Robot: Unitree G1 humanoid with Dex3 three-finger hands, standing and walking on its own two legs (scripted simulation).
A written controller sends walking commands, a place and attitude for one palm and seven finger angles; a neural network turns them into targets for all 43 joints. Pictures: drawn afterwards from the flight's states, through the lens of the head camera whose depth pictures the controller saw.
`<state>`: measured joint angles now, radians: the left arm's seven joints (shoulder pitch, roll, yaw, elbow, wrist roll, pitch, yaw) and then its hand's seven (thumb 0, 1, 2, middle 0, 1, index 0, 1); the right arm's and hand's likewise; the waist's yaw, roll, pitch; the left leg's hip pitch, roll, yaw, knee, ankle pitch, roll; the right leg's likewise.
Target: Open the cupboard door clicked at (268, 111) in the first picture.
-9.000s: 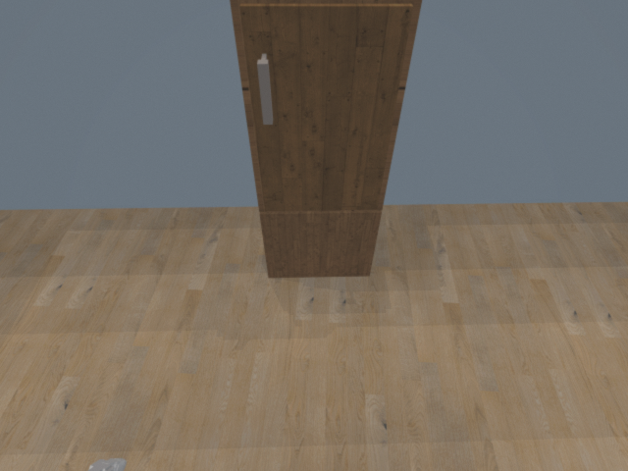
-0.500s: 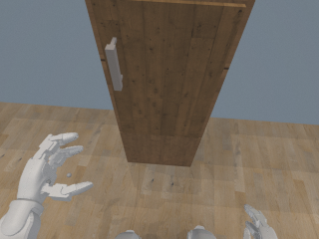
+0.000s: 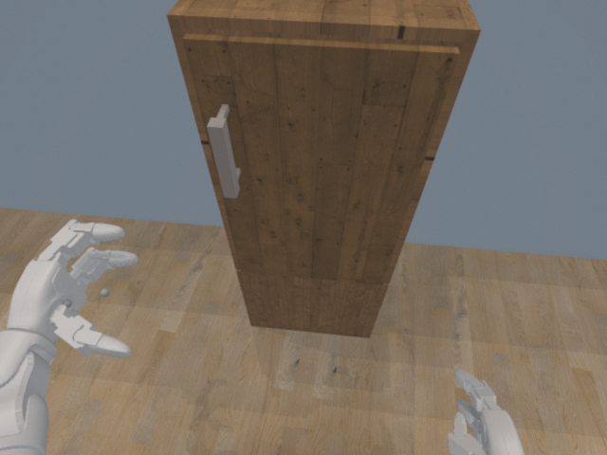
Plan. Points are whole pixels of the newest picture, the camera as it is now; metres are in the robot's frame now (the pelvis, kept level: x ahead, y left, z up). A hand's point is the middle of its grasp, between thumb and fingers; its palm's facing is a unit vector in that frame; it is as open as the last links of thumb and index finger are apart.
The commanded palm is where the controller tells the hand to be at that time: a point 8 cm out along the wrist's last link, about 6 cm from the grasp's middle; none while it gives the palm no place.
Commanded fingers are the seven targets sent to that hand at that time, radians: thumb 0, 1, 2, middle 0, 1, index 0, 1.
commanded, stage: raise the hand with hooked fingers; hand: left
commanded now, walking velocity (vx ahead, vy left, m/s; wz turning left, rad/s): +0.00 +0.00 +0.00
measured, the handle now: (228, 152) +0.54 +0.17 +0.08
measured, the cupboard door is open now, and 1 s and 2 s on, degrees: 0 0 0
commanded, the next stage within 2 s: move the hooked fingers beside the handle in 0.64 s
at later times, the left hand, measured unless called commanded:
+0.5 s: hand (108, 273) +0.29 +0.26 +0.10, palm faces +0.01 -1.00 -0.04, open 14.0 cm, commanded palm +0.26 +0.31 +0.10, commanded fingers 0.00 -0.50 0.30 -0.30 -1.20 -0.30 -1.20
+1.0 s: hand (113, 259) +0.31 +0.26 +0.10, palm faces -0.01 -1.00 -0.01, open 14.0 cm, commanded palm +0.30 +0.31 +0.10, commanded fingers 0.00 -0.50 0.30 -0.30 -1.20 -0.30 -1.20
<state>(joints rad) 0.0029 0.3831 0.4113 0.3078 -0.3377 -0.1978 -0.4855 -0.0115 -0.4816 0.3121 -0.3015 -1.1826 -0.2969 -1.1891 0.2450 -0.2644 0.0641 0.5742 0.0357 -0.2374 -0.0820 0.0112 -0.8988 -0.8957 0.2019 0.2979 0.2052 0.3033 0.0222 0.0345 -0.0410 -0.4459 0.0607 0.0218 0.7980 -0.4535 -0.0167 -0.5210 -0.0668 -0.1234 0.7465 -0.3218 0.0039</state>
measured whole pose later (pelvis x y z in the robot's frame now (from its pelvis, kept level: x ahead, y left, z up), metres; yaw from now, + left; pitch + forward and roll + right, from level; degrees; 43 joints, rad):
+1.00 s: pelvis -0.02 +0.00 +0.00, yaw -1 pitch +5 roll +0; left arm -0.27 0.44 0.44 0.61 -0.30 -0.22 -0.53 -0.01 -0.50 0.30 -0.30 -1.20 -0.30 -1.20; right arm 0.27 -0.29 0.06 0.60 0.04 -0.21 -0.11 0.01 -0.90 -0.90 0.20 0.30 0.21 0.30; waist 0.00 0.01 -0.02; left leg -0.44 0.05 0.04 0.75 -0.41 -0.02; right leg -0.52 -0.07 -0.11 0.71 -0.28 0.00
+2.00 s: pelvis -0.02 +0.00 -0.01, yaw -2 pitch +14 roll -1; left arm -0.80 0.60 0.47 1.12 -0.15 -0.31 -0.47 -0.01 -0.50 0.30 -0.30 -1.20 -0.30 -1.20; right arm 0.37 -0.30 0.05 0.61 0.02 -0.03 -0.06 0.01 -0.90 -0.90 0.20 0.30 0.20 0.30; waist -0.12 0.00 -0.04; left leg -0.66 0.07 0.05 0.84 -0.43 -0.01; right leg -0.75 -0.05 -0.09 0.78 -0.28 0.00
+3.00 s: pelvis +0.00 +0.01 -0.01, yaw -2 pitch +17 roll -2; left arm -0.85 0.58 0.45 1.13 -0.13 -0.32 -0.43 -0.01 -0.50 0.30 -0.30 -1.20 -0.30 -1.20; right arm 0.36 -0.28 0.05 0.57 0.00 0.07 -0.03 0.00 -0.90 -0.90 0.20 0.30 0.20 0.30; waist -0.13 0.01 -0.07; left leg -0.70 0.07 0.04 0.87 -0.47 0.00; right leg -0.77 -0.05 -0.09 0.78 -0.30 0.01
